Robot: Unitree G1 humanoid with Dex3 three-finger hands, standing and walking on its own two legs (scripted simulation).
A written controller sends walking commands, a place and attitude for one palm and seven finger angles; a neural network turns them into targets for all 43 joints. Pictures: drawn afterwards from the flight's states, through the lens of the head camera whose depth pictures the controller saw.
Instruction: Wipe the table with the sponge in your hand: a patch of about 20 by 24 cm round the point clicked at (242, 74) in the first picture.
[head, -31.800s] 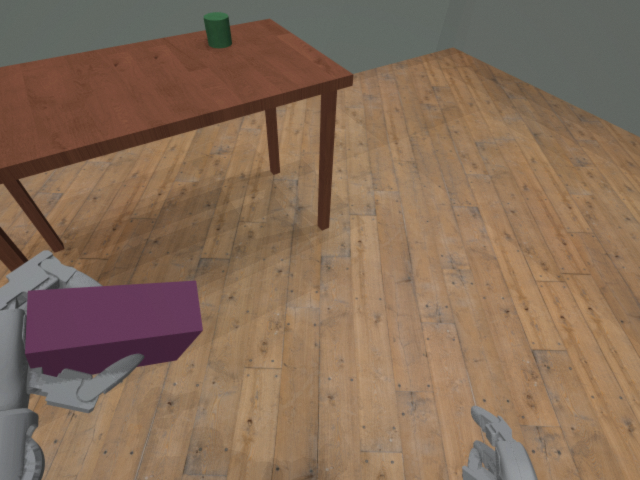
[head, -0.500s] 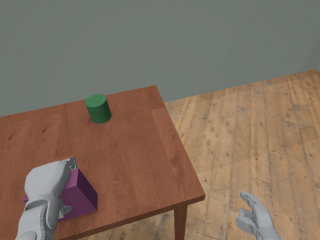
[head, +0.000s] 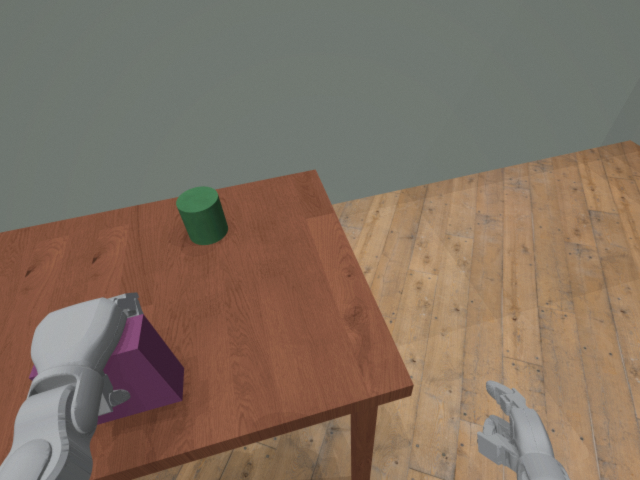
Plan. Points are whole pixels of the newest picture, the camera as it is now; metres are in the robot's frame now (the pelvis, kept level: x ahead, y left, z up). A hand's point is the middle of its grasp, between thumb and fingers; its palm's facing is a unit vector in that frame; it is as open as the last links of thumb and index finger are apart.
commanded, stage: lift the sponge slowly off the table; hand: left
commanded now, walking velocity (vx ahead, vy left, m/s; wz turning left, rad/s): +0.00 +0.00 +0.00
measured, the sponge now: (125, 380) +0.20 +0.30 +0.02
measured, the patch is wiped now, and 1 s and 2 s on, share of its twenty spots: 1.00 1.00 1.00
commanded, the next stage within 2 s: bring the sponge back beside the body in 0.78 s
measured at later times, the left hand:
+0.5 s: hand (107, 335) +0.22 +0.29 +0.11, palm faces +0.06 -0.10 -0.99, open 9.4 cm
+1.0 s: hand (121, 322) +0.23 +0.27 +0.12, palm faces +0.06 -0.08 -1.00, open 9.4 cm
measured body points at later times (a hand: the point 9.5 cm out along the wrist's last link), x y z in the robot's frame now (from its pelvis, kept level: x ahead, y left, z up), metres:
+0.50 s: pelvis -0.01 +0.00 +0.00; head -0.03 -0.04 +0.45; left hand +0.21 +0.29 +0.16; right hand +0.25 -0.19 -0.07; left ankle +0.01 +0.13 -0.74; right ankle -0.02 -0.12 -0.74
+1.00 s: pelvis -0.01 -0.01 +0.00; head -0.02 -0.06 +0.45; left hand +0.22 +0.27 +0.17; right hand +0.25 -0.21 -0.08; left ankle +0.01 +0.13 -0.74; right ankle -0.02 -0.12 -0.74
